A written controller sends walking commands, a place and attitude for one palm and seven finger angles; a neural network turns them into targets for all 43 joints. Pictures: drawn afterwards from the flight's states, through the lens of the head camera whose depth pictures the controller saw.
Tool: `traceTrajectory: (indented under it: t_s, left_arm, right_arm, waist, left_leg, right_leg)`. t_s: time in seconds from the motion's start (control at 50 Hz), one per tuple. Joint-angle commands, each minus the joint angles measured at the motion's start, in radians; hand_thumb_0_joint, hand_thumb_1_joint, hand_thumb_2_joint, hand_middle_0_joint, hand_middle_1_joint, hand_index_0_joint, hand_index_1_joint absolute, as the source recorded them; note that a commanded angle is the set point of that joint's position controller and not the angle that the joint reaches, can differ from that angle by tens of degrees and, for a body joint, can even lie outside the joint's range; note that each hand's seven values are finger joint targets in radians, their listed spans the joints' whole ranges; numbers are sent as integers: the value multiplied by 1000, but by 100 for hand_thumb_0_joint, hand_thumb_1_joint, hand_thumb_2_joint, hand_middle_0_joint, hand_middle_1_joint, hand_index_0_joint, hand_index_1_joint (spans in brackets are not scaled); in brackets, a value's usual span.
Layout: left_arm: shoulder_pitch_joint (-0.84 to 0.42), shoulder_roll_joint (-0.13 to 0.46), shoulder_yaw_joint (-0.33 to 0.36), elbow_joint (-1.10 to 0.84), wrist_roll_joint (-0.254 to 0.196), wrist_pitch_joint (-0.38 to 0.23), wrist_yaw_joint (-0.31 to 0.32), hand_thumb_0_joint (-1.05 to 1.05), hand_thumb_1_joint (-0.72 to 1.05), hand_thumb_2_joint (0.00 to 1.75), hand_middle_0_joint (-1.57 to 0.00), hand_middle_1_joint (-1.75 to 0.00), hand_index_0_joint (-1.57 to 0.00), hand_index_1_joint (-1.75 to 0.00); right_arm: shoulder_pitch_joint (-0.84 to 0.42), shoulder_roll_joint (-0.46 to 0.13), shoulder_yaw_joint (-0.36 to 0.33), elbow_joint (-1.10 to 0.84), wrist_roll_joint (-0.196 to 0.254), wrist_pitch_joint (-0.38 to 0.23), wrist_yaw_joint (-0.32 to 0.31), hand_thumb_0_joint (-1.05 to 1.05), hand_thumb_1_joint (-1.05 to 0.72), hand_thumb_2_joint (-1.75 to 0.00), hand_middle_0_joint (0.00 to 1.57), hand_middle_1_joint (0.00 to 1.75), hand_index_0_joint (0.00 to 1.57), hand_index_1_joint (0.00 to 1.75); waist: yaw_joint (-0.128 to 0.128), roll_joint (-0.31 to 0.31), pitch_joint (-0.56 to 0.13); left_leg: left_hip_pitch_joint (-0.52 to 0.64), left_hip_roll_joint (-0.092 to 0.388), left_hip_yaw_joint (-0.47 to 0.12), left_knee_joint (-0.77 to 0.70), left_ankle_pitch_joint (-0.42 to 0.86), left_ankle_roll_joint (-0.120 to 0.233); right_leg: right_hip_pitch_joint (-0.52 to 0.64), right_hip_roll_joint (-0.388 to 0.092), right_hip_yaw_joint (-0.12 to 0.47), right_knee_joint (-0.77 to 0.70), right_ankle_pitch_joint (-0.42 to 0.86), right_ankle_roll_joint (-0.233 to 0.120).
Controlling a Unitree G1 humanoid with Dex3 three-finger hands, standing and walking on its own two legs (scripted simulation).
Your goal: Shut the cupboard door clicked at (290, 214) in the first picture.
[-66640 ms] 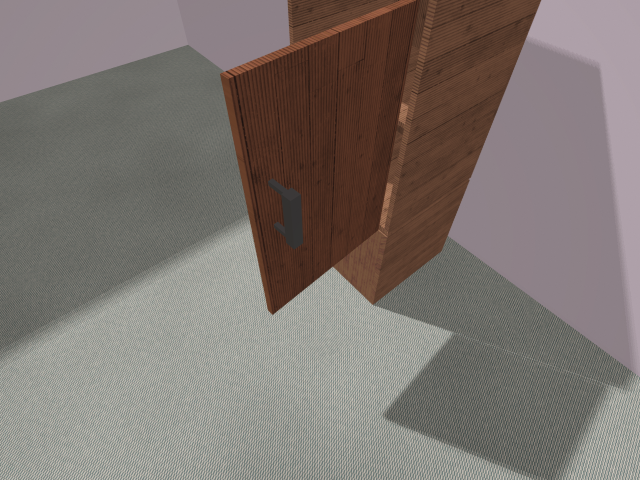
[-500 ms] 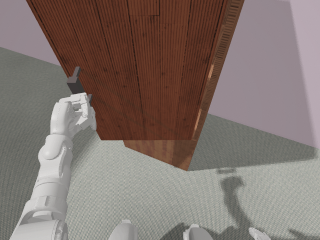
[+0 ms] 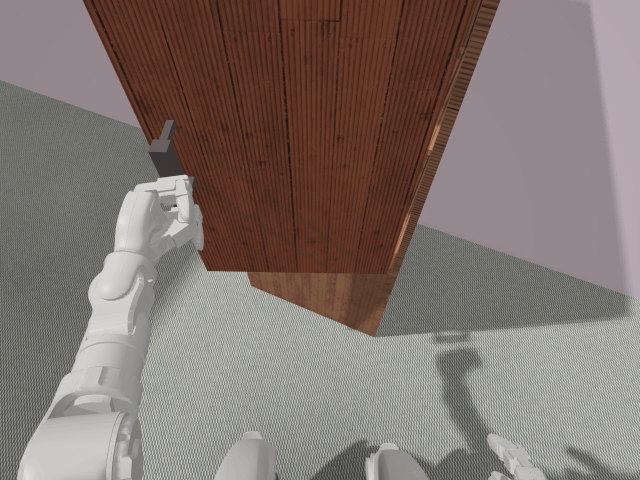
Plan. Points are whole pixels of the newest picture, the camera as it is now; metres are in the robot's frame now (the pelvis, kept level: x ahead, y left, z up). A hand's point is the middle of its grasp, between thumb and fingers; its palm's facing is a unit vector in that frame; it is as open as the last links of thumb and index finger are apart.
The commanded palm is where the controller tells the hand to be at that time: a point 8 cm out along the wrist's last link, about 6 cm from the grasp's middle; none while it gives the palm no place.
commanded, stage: push the door shut along its arc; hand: left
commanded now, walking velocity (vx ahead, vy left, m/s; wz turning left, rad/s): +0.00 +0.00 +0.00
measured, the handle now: (177, 168) +0.51 +0.21 +0.07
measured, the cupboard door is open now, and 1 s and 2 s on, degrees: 23 7 0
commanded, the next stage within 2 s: pull the fist back off the door in 1.70 s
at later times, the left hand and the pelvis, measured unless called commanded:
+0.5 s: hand (208, 186) +0.47 +0.16 +0.07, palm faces -0.19 -0.98 -0.03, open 3.1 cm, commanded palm +0.47 +0.21 +0.07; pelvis -0.01 +0.00 -0.02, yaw -1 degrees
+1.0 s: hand (235, 153) +0.53 +0.13 +0.08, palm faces -0.33 -0.94 -0.02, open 3.1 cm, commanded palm +0.54 +0.18 +0.07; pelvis -0.01 +0.01 -0.03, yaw -3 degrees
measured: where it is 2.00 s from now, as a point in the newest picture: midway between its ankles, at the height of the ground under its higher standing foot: outside the picture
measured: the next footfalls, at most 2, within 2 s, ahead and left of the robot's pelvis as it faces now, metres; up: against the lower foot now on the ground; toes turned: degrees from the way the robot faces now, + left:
none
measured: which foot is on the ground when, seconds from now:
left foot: down 0.00-1.00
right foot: down 0.00-1.00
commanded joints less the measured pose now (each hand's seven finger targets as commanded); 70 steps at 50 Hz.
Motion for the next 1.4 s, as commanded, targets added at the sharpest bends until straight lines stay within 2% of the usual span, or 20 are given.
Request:
traceTrajectory:
  t_s: [0.0,0.04,0.12,0.16,0.18,0.22,0.28,0.36,0.4,0.46,0.5,0.58,0.66,0.72,0.78,0.8,1.02,1.2,1.26,1.38]
  left_arm:
    - [-513,215,36,-198,-12,-115,-11,0,90,90,-130,-150,-130,-150]
    - [-516,210,28,-156,-7,-108,-26,0,90,90,-130,-150,-130,-150]
    - [-523,273,77,-18,-7,-54,-57,0,90,90,-130,-150,-130,-150]
    - [-547,290,85,-2,-5,-43,-70,0,90,90,-130,-150,-130,-150]
    - [-590,260,60,-13,-8,-44,-79,0,90,90,-130,-150,-130,-150]
    - [-599,263,62,-7,-11,-49,-91,0,90,90,-130,-150,-130,-150]
    - [-675,280,61,9,-13,-66,-107,0,90,90,-130,-150,-130,-150]
    - [-773,325,71,34,5,-79,-116,0,90,90,-130,-150,-130,-150]
    - [-817,333,64,52,13,-70,-122,0,90,90,-130,-150,-130,-150]
    - [-841,312,37,82,18,-56,-137,0,90,90,-130,-150,-130,-150]
    - [-893,370,70,104,19,-41,-143,0,90,90,-130,-150,-130,-150]
    - [-935,394,77,134,26,-25,-159,0,90,90,-130,-150,-130,-150]
    - [-948,465,130,162,33,-16,-166,0,90,90,-130,-150,-130,-150]
    - [-990,460,107,189,55,2,-167,0,90,90,-130,-150,-130,-150]
    - [-1000,514,142,188,67,5,-174,0,90,90,-130,-150,-130,-150]
    - [-1006,485,119,183,64,9,-184,0,90,90,-130,-150,-130,-150]
    - [-1113,478,92,208,79,52,-210,0,90,90,-130,-150,-130,-150]
    - [-1171,561,134,284,121,80,-200,0,90,90,-130,-150,-130,-150]
    - [-1222,532,98,256,136,74,-206,0,90,90,-130,-150,-130,-150]
    - [-1293,466,46,265,127,109,-233,0,90,90,-130,-150,-130,-150]
  right_arm:
    - [59,-152,-57,-75,3,-43,-16,0,-90,-90,20,30,20,30]
    - [71,-157,-59,-70,3,-44,-13,0,-90,-90,20,30,20,30]
    - [85,-170,-56,-67,6,-26,-10,0,-90,-90,20,30,20,30]
    - [91,-171,-53,-73,7,-20,-10,0,-90,-90,20,30,20,30]
    - [95,-167,-55,-70,6,-20,-8,0,-90,-90,20,30,20,30]
    - [104,-171,-59,-70,5,-18,-4,0,-90,-90,20,30,20,30]
    - [116,-175,-60,-58,4,-19,-6,0,-90,-90,20,30,20,30]
    - [133,-184,-62,-36,4,-22,-7,0,-90,-90,20,30,20,30]
    - [145,-186,-61,-28,5,-23,-7,0,-90,-90,20,30,20,30]
    - [155,-188,-61,-21,6,-27,-4,0,-90,-90,20,30,20,30]
    - [167,-197,-59,-11,5,-28,-7,0,-90,-90,20,30,20,30]
    - [180,-198,-55,-11,4,-35,-5,0,-90,-90,20,30,20,30]
    - [197,-201,-49,-17,2,-34,1,0,-90,-90,20,30,20,30]
    - [206,-199,-48,-15,1,-33,5,0,-90,-90,20,30,20,30]
    - [224,-204,-49,-20,-2,-30,6,0,-90,-90,20,30,20,30]
    - [224,-201,-48,-23,-3,-30,8,0,-90,-90,20,30,20,30]
    - [261,-208,-49,-2,-15,-28,7,0,-90,-90,20,30,20,30]
    - [280,-211,-39,-3,-22,-30,7,0,-90,-90,20,30,20,30]
    - [289,-210,-44,3,-27,-34,7,0,-90,-90,20,30,20,30]
    - [302,-212,-48,25,-33,-39,4,0,-90,-90,20,30,20,30]
  waist:
    - [-33,38,-382]
    - [-33,73,-398]
    - [-35,-15,-346]
    - [-35,1,-361]
    - [-51,9,-378]
    - [-47,24,-396]
    - [-72,1,-408]
    - [-89,58,-421]
    - [-107,46,-426]
    - [-118,87,-457]
    - [-128,79,-447]
    - [-139,90,-479]
    - [-132,100,-511]
    - [-159,95,-475]
    - [-152,104,-529]
    - [-155,125,-543]
    - [-198,151,-543]
    - [-216,144,-527]
    - [-226,210,-567]
    - [-258,201,-579]
  left_leg:
    - [309,-43,-25,-114,145,38]
    - [322,-44,-27,-107,158,38]
    - [225,-45,-19,-107,119,44]
    - [221,-46,-17,-100,139,46]
    - [235,-45,-17,-91,151,48]
    - [248,-43,-21,-86,159,45]
    - [231,-40,-25,-63,151,51]
    - [231,-37,-34,-47,128,51]
    - [222,-34,-37,-39,115,55]
    - [254,-33,-44,-33,127,53]
    - [225,-29,-46,-22,122,55]
    - [214,-29,-45,0,144,59]
    - [191,-27,-43,19,183,59]
    - [157,-23,-39,35,162,64]
    - [167,-23,-39,48,209,63]
    - [181,-24,-40,50,228,61]
    - [233,-17,-60,69,262,60]
    - [162,-17,-51,99,259,65]
    - [228,-14,-61,109,303,60]
    - [252,-16,-72,122,312,63]
  right_leg:
    - [45,55,-15,-134,232,-40]
    - [23,58,-18,-125,231,-45]
    - [46,54,-11,-140,216,-38]
    - [43,54,-10,-129,235,-41]
    - [30,54,-10,-125,248,-38]
    - [19,57,-14,-120,243,-41]
    - [-1,60,-8,-113,238,-38]
    - [-55,61,-5,-102,195,-42]
    - [-71,62,-3,-104,180,-39]
    - [-112,65,-10,-95,172,-42]
    - [-110,66,-9,-93,170,-42]
    - [-115,69,-6,-83,185,-43]
    - [-105,72,-7,-62,213,-43]
    - [-137,76,-5,-64,198,-38]
    - [-113,78,-4,-49,240,-41]
    - [-119,79,-7,-45,256,-42]
    - [-212,87,-31,-40,242,-45]
    - [-223,92,-33,-23,244,-44]
    - [-272,92,-39,-11,254,-48]
    - [-304,99,-50,-14,257,-50]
